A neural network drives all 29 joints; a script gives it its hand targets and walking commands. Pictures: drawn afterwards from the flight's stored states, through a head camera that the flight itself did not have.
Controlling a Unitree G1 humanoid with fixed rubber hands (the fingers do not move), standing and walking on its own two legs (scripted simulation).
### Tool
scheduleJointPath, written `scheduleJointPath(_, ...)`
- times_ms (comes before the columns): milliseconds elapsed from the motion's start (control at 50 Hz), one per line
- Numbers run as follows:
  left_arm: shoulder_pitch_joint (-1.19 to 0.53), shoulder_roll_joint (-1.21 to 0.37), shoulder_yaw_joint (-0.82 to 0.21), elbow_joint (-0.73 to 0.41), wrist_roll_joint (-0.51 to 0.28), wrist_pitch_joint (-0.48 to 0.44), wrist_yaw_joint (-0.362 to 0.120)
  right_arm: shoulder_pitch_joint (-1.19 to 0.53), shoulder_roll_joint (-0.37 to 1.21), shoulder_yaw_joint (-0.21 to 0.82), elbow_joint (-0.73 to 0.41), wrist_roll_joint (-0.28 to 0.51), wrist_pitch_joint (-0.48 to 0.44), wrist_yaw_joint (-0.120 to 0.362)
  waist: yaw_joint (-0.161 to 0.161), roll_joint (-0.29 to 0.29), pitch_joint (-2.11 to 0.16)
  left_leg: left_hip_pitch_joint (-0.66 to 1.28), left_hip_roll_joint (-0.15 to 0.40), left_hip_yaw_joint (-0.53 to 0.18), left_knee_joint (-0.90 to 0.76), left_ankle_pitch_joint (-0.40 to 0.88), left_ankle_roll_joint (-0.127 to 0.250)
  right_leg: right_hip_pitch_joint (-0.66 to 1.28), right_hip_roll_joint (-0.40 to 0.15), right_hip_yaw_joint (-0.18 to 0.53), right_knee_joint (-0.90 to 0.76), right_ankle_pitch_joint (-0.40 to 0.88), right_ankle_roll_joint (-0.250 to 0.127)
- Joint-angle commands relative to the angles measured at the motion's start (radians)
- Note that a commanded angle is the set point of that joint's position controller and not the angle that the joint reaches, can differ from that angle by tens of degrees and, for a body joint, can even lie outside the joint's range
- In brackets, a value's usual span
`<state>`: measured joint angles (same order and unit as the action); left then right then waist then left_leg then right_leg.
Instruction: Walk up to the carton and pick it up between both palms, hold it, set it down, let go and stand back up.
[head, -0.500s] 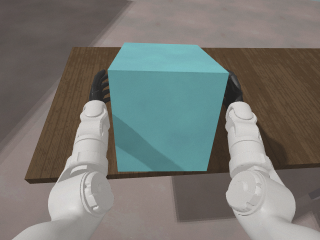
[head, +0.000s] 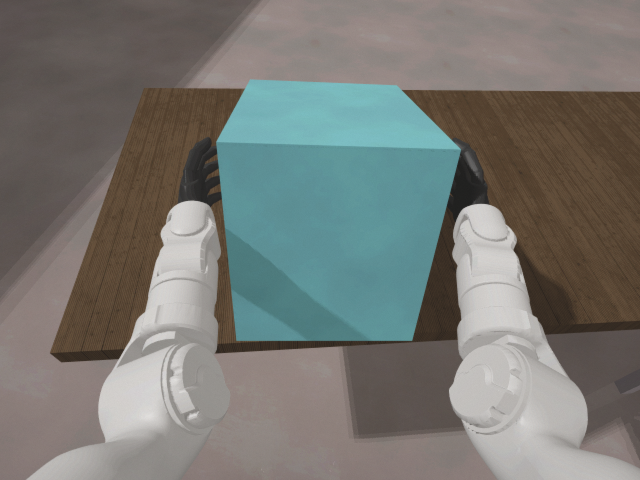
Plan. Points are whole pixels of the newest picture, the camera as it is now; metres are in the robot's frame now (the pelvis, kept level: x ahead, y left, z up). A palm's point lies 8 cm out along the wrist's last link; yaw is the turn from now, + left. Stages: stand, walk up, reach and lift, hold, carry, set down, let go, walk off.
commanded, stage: set down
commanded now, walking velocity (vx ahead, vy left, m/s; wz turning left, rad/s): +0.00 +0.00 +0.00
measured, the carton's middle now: (324, 199) +0.52 +0.03 +0.04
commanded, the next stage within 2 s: none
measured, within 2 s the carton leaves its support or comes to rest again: rests again in 0.86 s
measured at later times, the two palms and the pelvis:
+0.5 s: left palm (192, 210) +0.43 +0.20 +0.09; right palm (462, 214) +0.45 -0.14 +0.11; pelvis +0.00 +0.00 +0.00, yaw +0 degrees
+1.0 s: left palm (190, 216) +0.44 +0.21 +0.07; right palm (450, 235) +0.45 -0.14 +0.06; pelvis +0.01 +0.00 -0.01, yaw -1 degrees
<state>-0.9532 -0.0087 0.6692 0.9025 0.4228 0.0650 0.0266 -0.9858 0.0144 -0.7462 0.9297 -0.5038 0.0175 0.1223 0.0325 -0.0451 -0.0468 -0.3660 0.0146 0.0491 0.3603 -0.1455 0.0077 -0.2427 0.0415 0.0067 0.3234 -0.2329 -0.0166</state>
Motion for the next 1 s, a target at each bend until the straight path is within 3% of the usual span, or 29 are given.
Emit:
scheduleJointPath(0,-0.376,-0.290,-0.029,0.045,0.114,-0.022,-0.094,-0.333,0.431,0.116,0.023,-0.095,-0.009,0.131,0.059,-0.081,-0.418,0.290,0.028,0.080,-0.003,0.459,0.034,-0.095,-0.054,-0.055,-0.039,0.347,0.101)
scheduleJointPath(20,-0.387,-0.299,-0.050,0.005,0.110,-0.028,-0.094,-0.340,0.415,0.109,0.020,-0.096,-0.016,0.133,0.056,-0.028,-0.450,0.339,0.032,0.068,-0.014,0.487,0.024,-0.119,-0.044,-0.076,-0.042,0.321,0.097)
scheduleJointPath(40,-0.388,-0.281,-0.037,0.041,0.109,-0.021,-0.097,-0.352,0.400,0.102,0.015,-0.098,-0.015,0.124,0.051,-0.087,-0.444,0.324,0.036,0.071,-0.002,0.476,0.031,-0.123,-0.050,-0.068,-0.048,0.333,0.102)
scheduleJointPath(60,-0.399,-0.302,-0.052,0.028,0.106,-0.021,-0.099,-0.332,0.410,0.093,0.028,-0.107,-0.016,0.129,0.026,-0.063,-0.440,0.319,0.031,0.070,-0.008,0.464,0.026,-0.110,-0.050,-0.072,-0.050,0.344,0.102)
scheduleJointPath(100,-0.379,-0.295,-0.054,0.013,0.110,-0.016,-0.096,-0.312,0.401,0.100,0.040,-0.098,0.002,0.127,0.022,-0.062,-0.413,0.288,0.031,0.070,-0.018,0.420,0.025,-0.074,-0.055,-0.063,-0.048,0.343,0.096)
scheduleJointPath(120,-0.362,-0.276,-0.030,0.060,0.120,-0.019,-0.100,-0.331,0.385,0.098,0.023,-0.099,-0.003,0.127,0.040,-0.065,-0.404,0.265,0.032,0.069,-0.031,0.382,0.031,-0.072,-0.056,-0.063,-0.051,0.305,0.093)
scheduleJointPath(140,-0.380,-0.295,-0.044,0.023,0.105,-0.021,-0.099,-0.345,0.405,0.120,-0.009,-0.086,-0.007,0.128,0.042,-0.073,-0.420,0.269,0.029,0.072,-0.028,0.397,0.030,-0.061,-0.052,-0.059,-0.045,0.312,0.092)
scheduleJointPath(160,-0.371,-0.201,-0.010,0.048,0.112,-0.026,-0.088,-0.333,0.321,0.090,0.007,-0.085,-0.003,0.125,0.055,-0.079,-0.434,0.279,0.026,0.080,-0.019,0.423,0.029,-0.075,-0.049,-0.056,-0.046,0.316,0.095)
scheduleJointPath(200,-0.395,-0.169,-0.045,0.031,0.071,-0.033,-0.080,-0.311,0.258,0.088,0.039,-0.067,-0.002,0.110,0.026,-0.075,-0.452,0.270,0.022,0.080,-0.012,0.425,0.025,-0.075,-0.049,-0.055,-0.042,0.372,0.101)
scheduleJointPath(220,-0.381,-0.167,-0.020,0.035,0.100,-0.027,-0.075,-0.301,0.262,0.087,0.046,-0.072,0.007,0.109,0.046,-0.058,-0.430,0.305,0.020,0.077,-0.019,0.423,0.033,-0.099,-0.049,-0.056,-0.048,0.338,0.098)
scheduleJointPath(260,-0.411,-0.102,-0.046,0.024,0.062,-0.027,-0.054,-0.312,0.170,0.101,0.044,-0.024,0.001,0.092,0.028,-0.047,-0.433,0.337,0.020,0.071,-0.006,0.451,0.022,-0.108,-0.043,-0.055,-0.043,0.329,0.094)
scheduleJointPath(300,-0.401,0.006,-0.049,0.017,0.048,-0.035,-0.025,-0.304,0.094,0.121,0.055,0.012,0.000,0.065,0.055,-0.024,-0.461,0.347,0.019,0.070,0.003,0.461,0.029,-0.115,-0.047,-0.045,-0.055,0.293,0.094)
scheduleJointPath(320,-0.404,0.041,-0.080,0.024,0.022,-0.047,-0.012,-0.295,0.049,0.123,0.065,0.021,-0.009,0.049,0.025,-0.011,-0.503,0.361,0.026,0.057,0.009,0.483,0.022,-0.141,-0.037,-0.054,-0.049,0.285,0.086)
scheduleJointPath(340,-0.377,0.107,-0.075,0.048,-0.011,-0.048,0.007,-0.294,-0.010,0.169,0.077,0.071,-0.004,0.034,0.035,-0.025,-0.487,0.355,0.026,0.054,0.017,0.503,0.015,-0.138,-0.030,-0.045,-0.049,0.303,0.084)
scheduleJointPath(440,-0.418,0.275,-0.276,0.111,-0.197,-0.065,0.069,-0.332,-0.217,0.296,0.106,0.265,-0.024,-0.034,0.015,0.023,-0.509,0.293,0.037,0.041,0.052,0.467,-0.007,-0.202,-0.013,-0.032,-0.048,0.278,0.059)
scheduleJointPath(500,-0.468,0.267,-0.404,0.156,-0.311,-0.125,0.090,-0.409,-0.232,0.343,0.127,0.313,-0.076,-0.076,0.009,-0.021,-0.617,0.254,0.044,0.029,0.105,0.527,-0.021,-0.216,-0.008,-0.027,-0.019,0.358,0.056)
scheduleJointPath(520,-0.495,0.274,-0.442,0.150,-0.344,-0.142,0.097,-0.428,-0.249,0.376,0.125,0.356,-0.088,-0.080,0.017,-0.009,-0.663,0.273,0.049,0.020,0.118,0.537,-0.030,-0.250,-0.001,-0.030,-0.011,0.366,0.047)
scheduleJointPath(560,-0.509,0.301,-0.486,0.202,-0.405,-0.178,0.102,-0.443,-0.260,0.377,0.160,0.385,-0.106,-0.108,-0.007,-0.013,-0.723,0.232,0.051,0.006,0.144,0.542,-0.034,-0.308,-0.014,-0.031,0.013,0.336,0.051)
scheduleJointPath(580,-0.503,0.332,-0.476,0.240,-0.410,-0.193,0.098,-0.445,-0.273,0.406,0.159,0.398,-0.112,-0.110,0.025,-0.031,-0.741,0.212,0.045,0.024,0.143,0.542,-0.027,-0.239,-0.015,-0.024,0.015,0.376,0.057)
scheduleJointPath(600,-0.494,0.353,-0.462,0.324,-0.432,-0.197,0.085,-0.445,-0.284,0.431,0.181,0.420,-0.102,-0.122,0.027,-0.074,-0.667,0.155,0.034,0.028,0.132,0.485,-0.010,-0.198,-0.024,-0.015,0.021,0.397,0.070)
scheduleJointPath(640,-0.531,0.365,-0.504,0.333,-0.448,-0.214,0.084,-0.476,-0.313,0.430,0.210,0.447,-0.120,-0.140,0.019,-0.017,-0.673,0.135,0.032,0.025,0.130,0.499,-0.030,-0.195,-0.023,-0.027,0.040,0.414,0.072)
scheduleJointPath(680,-0.534,0.351,-0.551,0.359,-0.481,-0.219,0.079,-0.492,-0.362,0.440,0.247,0.464,-0.132,-0.146,0.008,-0.020,-0.661,0.185,0.047,-0.002,0.141,0.533,-0.045,-0.255,-0.010,-0.044,0.044,0.370,0.061)
scheduleJointPath(700,-0.572,0.323,-0.612,0.308,-0.509,-0.236,0.081,-0.490,-0.367,0.438,0.265,0.481,-0.151,-0.143,-0.031,0.045,-0.715,0.270,0.056,-0.021,0.166,0.574,-0.058,-0.362,-0.022,-0.057,0.035,0.337,0.056)
scheduleJointPath(780,-0.634,0.362,-0.623,0.301,-0.561,-0.267,0.100,-0.535,-0.412,0.456,0.269,0.501,-0.180,-0.144,0.013,0.051,-0.859,0.348,0.073,-0.032,0.223,0.744,-0.073,-0.497,-0.006,-0.066,-0.005,0.294,0.013)
scheduleJointPath(820,-0.576,0.349,-0.617,0.308,-0.553,-0.277,0.108,-0.520,-0.424,0.485,0.285,0.535,-0.213,-0.138,0.044,0.103,-0.873,0.430,0.081,-0.041,0.255,0.881,-0.087,-0.543,-0.010,-0.059,-0.033,0.304,-0.012)
scheduleJointPath(840,-0.551,0.361,-0.593,0.318,-0.542,-0.282,0.112,-0.523,-0.421,0.523,0.306,0.557,-0.220,-0.134,0.074,0.077,-0.895,0.413,0.081,-0.023,0.263,0.928,-0.080,-0.516,-0.002,-0.053,-0.042,0.338,-0.020)
scheduleJointPath(940,-0.525,0.330,-0.642,0.321,-0.547,-0.299,0.100,-0.490,-0.451,0.548,0.349,0.575,-0.257,-0.143,0.010,0.088,-0.884,0.416,0.080,-0.040,0.256,0.904,-0.092,-0.497,0.008,-0.066,-0.019,0.361,-0.003)
scheduleJointPath(960,-0.508,0.337,-0.623,0.350,-0.549,-0.302,0.100,-0.519,-0.460,0.570,0.308,0.599,-0.264,-0.142,0.050,0.097,-0.888,0.381,0.076,-0.030,0.255,0.884,-0.090,-0.505,0.001,-0.056,-0.025,0.348,-0.019)
scheduleJointPath(980,-0.499,0.324,-0.611,0.365,-0.555,-0.304,0.091,-0.521,-0.460,0.583,0.315,0.619,-0.270,-0.145,0.039,0.053,-0.844,0.339,0.066,-0.017,0.245,0.849,-0.087,-0.415,0.011,-0.059,-0.009,0.404,0.007)
